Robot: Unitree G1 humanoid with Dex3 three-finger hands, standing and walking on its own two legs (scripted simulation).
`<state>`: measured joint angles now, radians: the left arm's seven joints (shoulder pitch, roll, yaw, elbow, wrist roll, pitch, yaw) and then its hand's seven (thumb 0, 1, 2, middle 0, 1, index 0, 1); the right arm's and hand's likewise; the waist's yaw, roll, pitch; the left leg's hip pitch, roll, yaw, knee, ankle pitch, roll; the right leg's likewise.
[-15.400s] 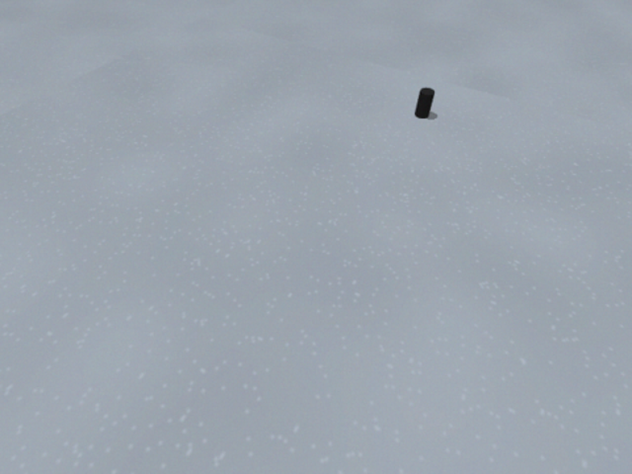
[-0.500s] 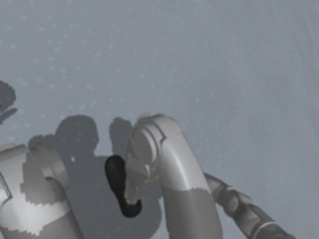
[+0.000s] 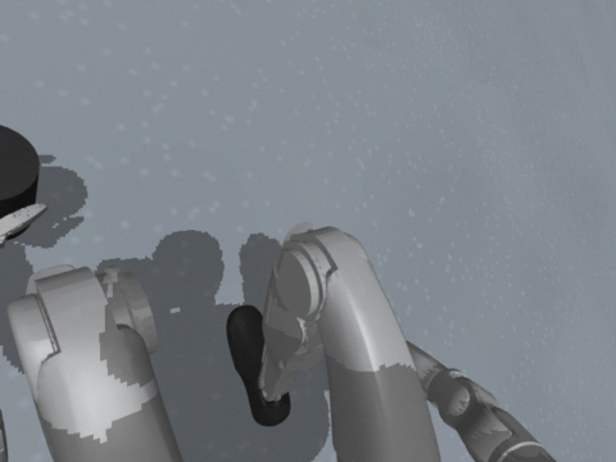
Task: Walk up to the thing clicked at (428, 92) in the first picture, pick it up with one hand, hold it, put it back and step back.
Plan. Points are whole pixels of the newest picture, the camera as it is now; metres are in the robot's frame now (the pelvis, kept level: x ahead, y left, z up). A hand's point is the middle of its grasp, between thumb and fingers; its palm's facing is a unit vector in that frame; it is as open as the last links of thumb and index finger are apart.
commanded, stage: settle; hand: left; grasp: from the side
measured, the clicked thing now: out of the picture +0.44 +0.24 -0.18
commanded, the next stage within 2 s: lift in 1.36 s
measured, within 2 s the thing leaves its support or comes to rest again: neither
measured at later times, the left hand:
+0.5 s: hand out of the picture +0.42 +0.26 -0.04, palm faces +0.16 -0.98 -0.08, open 11.4 cm
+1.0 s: hand out of the picture +0.44 +0.25 +0.02, palm faces +0.18 -0.98 -0.04, open 11.4 cm
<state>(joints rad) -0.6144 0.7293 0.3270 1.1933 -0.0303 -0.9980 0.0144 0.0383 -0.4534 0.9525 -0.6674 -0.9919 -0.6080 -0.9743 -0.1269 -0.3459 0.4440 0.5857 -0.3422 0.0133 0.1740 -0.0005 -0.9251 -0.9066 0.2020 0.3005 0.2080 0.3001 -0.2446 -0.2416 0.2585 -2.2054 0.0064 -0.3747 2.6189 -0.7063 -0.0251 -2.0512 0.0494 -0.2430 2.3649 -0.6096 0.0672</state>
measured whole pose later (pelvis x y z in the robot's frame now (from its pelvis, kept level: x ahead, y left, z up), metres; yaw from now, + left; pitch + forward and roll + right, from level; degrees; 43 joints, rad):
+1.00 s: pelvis +0.03 -0.02 +0.06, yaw +9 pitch +32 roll -7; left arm -0.59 0.42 0.30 0.83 -0.11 -0.57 -0.19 0.04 -0.53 1.06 -0.69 -1.00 -0.63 -0.98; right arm 0.06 -0.29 0.08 0.63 -0.08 0.06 0.07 0.00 -0.92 -0.90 0.20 0.30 0.21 0.30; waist -0.15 -0.02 -0.09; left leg -2.19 0.03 -0.14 2.33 -0.71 -0.03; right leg -2.13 -0.01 -0.07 2.26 -0.69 0.01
